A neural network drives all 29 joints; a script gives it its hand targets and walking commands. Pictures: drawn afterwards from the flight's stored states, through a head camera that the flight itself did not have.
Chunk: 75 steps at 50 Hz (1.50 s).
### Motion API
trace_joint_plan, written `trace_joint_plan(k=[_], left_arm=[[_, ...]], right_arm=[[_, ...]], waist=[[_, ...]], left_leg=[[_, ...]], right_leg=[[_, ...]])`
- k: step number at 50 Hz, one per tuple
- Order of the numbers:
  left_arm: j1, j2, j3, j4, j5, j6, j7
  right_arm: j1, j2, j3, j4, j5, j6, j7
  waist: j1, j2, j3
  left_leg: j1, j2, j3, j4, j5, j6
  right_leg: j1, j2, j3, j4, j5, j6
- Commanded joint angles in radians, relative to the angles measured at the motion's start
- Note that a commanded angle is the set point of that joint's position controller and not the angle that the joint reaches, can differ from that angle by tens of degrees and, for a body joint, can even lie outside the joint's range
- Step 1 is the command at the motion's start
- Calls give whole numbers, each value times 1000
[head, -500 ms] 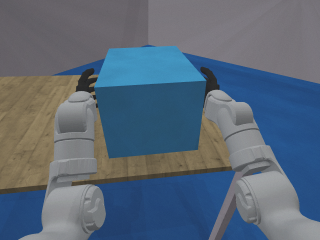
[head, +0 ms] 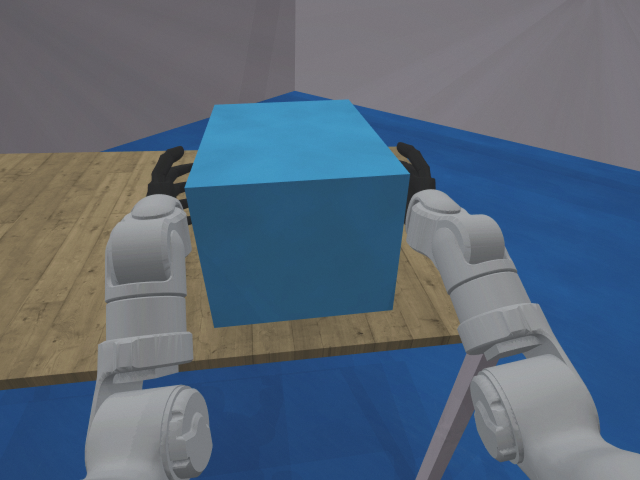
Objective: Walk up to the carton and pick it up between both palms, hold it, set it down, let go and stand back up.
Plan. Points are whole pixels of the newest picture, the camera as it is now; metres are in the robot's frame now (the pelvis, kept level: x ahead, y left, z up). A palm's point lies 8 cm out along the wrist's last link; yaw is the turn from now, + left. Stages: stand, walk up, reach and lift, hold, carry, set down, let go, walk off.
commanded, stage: hold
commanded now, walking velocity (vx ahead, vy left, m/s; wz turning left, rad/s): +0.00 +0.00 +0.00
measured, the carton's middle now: (292, 194) +0.42 +0.01 +0.23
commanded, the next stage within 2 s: none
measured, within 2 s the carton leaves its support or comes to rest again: neither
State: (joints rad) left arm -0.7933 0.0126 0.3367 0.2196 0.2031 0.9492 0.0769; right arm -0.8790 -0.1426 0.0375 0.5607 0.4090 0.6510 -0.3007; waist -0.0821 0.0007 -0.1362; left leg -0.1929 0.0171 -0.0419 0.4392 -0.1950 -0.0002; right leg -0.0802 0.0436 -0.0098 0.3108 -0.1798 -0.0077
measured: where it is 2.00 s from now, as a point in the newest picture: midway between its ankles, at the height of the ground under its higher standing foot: outside the picture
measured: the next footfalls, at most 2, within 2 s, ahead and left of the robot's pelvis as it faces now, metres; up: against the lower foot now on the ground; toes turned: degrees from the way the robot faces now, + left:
none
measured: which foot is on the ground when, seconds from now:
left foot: down 0.00-1.00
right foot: down 0.00-1.00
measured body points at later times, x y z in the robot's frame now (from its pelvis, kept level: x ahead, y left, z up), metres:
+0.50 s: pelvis +0.00 +0.00 +0.00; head -0.07 +0.02 +0.45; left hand +0.39 +0.15 +0.26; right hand +0.39 -0.15 +0.25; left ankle +0.03 +0.11 -0.74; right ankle +0.00 -0.12 -0.74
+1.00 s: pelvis +0.00 +0.00 +0.00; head -0.07 +0.02 +0.44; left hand +0.38 +0.16 +0.25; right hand +0.38 -0.14 +0.26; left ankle +0.03 +0.11 -0.74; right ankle +0.00 -0.12 -0.74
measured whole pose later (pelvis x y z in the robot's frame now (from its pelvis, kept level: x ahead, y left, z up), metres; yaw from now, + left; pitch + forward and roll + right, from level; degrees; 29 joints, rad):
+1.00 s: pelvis +0.00 +0.00 +0.00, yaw +0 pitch -2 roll -2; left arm -0.82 0.02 0.34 0.23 0.20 0.95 0.08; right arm -0.89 -0.13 0.00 0.56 0.40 0.66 -0.30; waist -0.08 0.00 -0.15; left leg -0.21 0.01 -0.06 0.44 -0.19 0.00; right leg -0.10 0.05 0.00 0.32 -0.18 -0.01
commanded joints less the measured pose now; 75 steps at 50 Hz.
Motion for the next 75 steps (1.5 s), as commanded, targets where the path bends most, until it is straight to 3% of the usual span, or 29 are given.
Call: trace_joint_plan(k=[1,9,13,15,21,22,23,24,27,28,31,36,37,40,42,43,50,53,54,58,63,66,67,69,70,75], left_arm=[[-941,-613,-567,-212,-229,-140,-135],[-996,-593,-502,-76,-209,-147,-144],[-1028,-614,-508,-62,-220,-168,-134],[-1018,-607,-491,-41,-221,-173,-135],[-1010,-594,-449,-46,-203,-181,-137],[-991,-598,-454,-39,-207,-174,-137],[-974,-592,-460,-41,-210,-176,-136],[-959,-596,-444,-27,-202,-174,-136],[-917,-612,-490,-120,-211,-166,-141],[-896,-605,-484,-130,-203,-162,-144],[-912,-587,-497,-174,-203,-149,-148],[-937,-597,-550,-231,-225,-143,-143],[-926,-606,-566,-240,-231,-144,-139],[-954,-630,-589,-271,-240,-147,-133],[-950,-621,-593,-250,-244,-144,-131],[-958,-623,-587,-237,-242,-140,-130],[-962,-602,-539,-123,-227,-138,-142],[-970,-617,-538,-117,-227,-144,-139],[-986,-606,-525,-116,-228,-149,-138],[-962,-592,-481,-66,-211,-155,-139],[-961,-600,-485,-94,-211,-161,-135],[-972,-587,-472,-105,-208,-164,-136],[-983,-595,-481,-112,-213,-169,-136],[-955,-602,-489,-125,-210,-166,-133],[-948,-609,-495,-117,-221,-164,-137],[-933,-595,-510,-134,-226,-158,-138]], right_arm=[[-1012,748,302,-414,167,-54,128],[-1029,741,248,-248,123,-50,152],[-1050,746,236,-228,119,-63,163],[-1057,740,231,-244,126,-66,163],[-1081,746,264,-264,153,-71,151],[-1080,734,269,-279,157,-74,147],[-1081,732,273,-305,168,-76,144],[-1086,746,289,-307,175,-77,140],[-1046,744,326,-379,201,-79,125],[-1035,743,334,-392,208,-73,118],[-1002,747,341,-386,210,-62,114],[-993,744,324,-408,203,-54,117],[-994,769,337,-426,202,-56,119],[-984,765,322,-425,189,-52,123],[-983,753,295,-421,178,-48,125],[-997,755,319,-426,177,-46,126],[-1017,743,270,-321,142,-42,133],[-1029,725,254,-322,143,-44,138],[-1044,742,258,-318,150,-47,141],[-1033,718,267,-293,149,-46,144],[-1043,739,291,-322,173,-53,147],[-1041,738,295,-322,180,-57,138],[-1060,754,307,-348,182,-60,137],[-1046,753,306,-359,186,-62,133],[-1038,737,306,-353,178,-59,130],[-1031,756,318,-387,194,-54,116]], waist=[[-26,76,-484],[-9,62,-385],[-8,80,-444],[-10,50,-455],[15,38,-475],[7,33,-465],[2,36,-484],[20,21,-476],[-4,47,-522],[4,51,-520],[2,43,-468],[-27,70,-476],[-15,73,-488],[-27,96,-497],[-38,78,-486],[-26,81,-464],[-22,73,-411],[-28,92,-460],[-10,73,-465],[-3,57,-454],[14,50,-490],[6,29,-487],[21,29,-495],[19,23,-497],[-2,26,-464],[-5,25,-460]], left_leg=[[272,-50,-13,-14,312,-45],[188,-41,-6,-69,133,-24],[199,-38,-14,-58,157,-27],[211,-38,-16,-56,179,-27],[226,-47,-4,-35,230,-27],[228,-44,-4,-33,250,-31],[243,-43,-4,-28,263,-30],[232,-44,-3,-31,275,-29],[284,-49,-6,8,393,-47],[293,-53,-6,15,407,-48],[274,-51,-6,3,370,-40],[285,-50,-13,-1,373,-54],[277,-51,-13,7,375,-55],[295,-47,-16,-1,348,-55],[281,-46,-21,-9,325,-51],[262,-49,-17,-12,324,-49],[221,-45,-5,-47,201,-39],[214,-37,-15,-48,204,-36],[218,-40,-8,-46,207,-34],[211,-41,-6,-44,226,-33],[243,-38,-2,-33,275,-37],[255,-41,-4,-26,290,-34],[260,-44,1,-16,300,-34],[261,-43,-1,-14,314,-35],[256,-49,-9,-12,321,-32],[251,-54,-6,-11,307,-32]], right_leg=[[30,41,11,-23,280,60],[-32,28,16,-47,83,44],[-26,30,13,-46,101,39],[-7,35,13,-41,128,44],[34,39,18,-34,203,57],[42,40,19,-34,216,58],[45,38,14,-33,246,60],[56,45,14,-30,262,64],[93,51,14,-15,402,63],[101,48,14,-12,439,68],[87,46,12,-14,408,69],[64,45,9,-17,359,64],[56,45,14,-13,361,59],[28,45,11,-20,316,58],[22,42,9,-29,295,61],[19,43,8,-26,295,60],[-25,31,15,-35,149,48],[3,29,15,-40,158,44],[0,34,18,-36,154,46],[12,38,20,-37,194,49],[40,45,10,-40,237,53],[50,46,14,-33,272,63],[46,43,18,-31,280,62],[48,49,13,-28,298,67],[47,48,20,-32,311,66],[54,42,17,-22,345,73]])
